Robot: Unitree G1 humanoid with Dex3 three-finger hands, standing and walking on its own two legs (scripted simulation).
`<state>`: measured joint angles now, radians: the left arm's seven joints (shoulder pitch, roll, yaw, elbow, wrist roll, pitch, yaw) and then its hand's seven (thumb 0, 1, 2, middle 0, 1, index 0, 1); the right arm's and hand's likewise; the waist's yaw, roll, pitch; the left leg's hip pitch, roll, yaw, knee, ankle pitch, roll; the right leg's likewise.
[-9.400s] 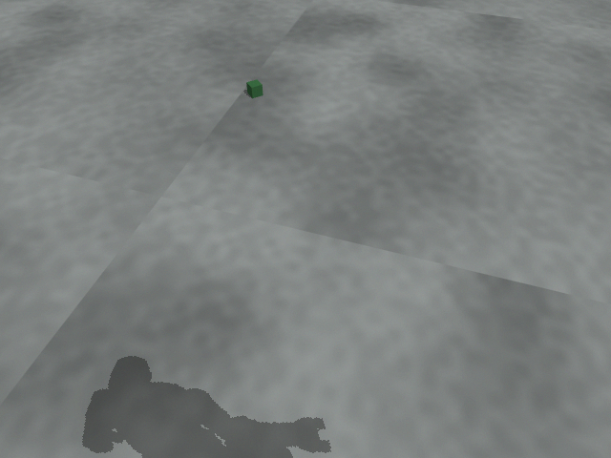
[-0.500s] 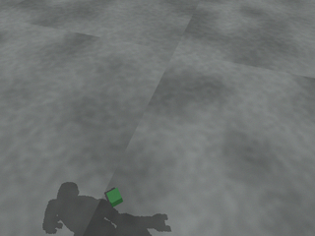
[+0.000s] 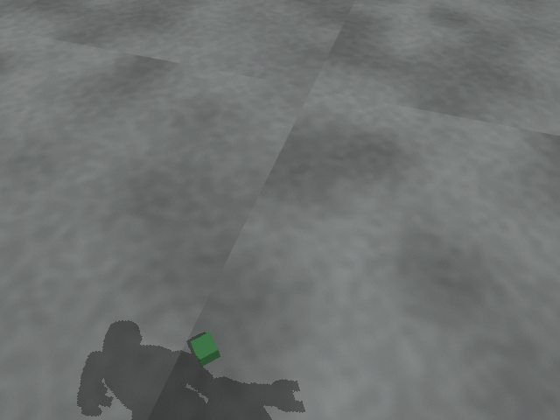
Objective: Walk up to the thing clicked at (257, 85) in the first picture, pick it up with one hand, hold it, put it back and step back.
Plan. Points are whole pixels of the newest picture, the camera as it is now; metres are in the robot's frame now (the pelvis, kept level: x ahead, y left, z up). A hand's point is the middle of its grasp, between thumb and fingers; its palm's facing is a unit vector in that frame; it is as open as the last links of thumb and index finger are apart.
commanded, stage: stand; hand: left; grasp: from above
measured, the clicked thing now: (205, 349) +0.46 +0.24 -0.75
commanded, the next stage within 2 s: rise first in 0.12 s
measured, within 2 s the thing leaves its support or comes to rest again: neither
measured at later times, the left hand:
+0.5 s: hand out of the picture +0.15 +0.25 -0.17, palm faces -0.02 -0.93 -0.37, open 9.6 cm
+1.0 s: hand out of the picture +0.13 +0.27 -0.22, palm faces -0.11 -0.87 -0.48, open 14.2 cm
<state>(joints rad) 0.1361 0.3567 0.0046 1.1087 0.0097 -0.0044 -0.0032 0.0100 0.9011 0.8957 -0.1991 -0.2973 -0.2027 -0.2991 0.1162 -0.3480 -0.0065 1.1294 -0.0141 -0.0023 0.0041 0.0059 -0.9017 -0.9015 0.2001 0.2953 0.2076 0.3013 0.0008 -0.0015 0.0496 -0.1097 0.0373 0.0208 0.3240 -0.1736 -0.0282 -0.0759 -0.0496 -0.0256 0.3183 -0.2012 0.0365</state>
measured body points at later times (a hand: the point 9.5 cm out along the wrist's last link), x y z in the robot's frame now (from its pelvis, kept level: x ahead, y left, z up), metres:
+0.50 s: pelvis -0.01 +0.00 -0.02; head +0.04 +0.01 +0.43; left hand +0.15 +0.30 -0.14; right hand +0.08 -0.27 -0.14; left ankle +0.00 +0.14 -0.75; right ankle -0.02 -0.14 -0.75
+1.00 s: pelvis -0.01 +0.01 -0.08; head +0.07 +0.02 +0.36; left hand +0.13 +0.31 -0.18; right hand +0.14 -0.25 -0.17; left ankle +0.00 +0.14 -0.75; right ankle -0.02 -0.14 -0.75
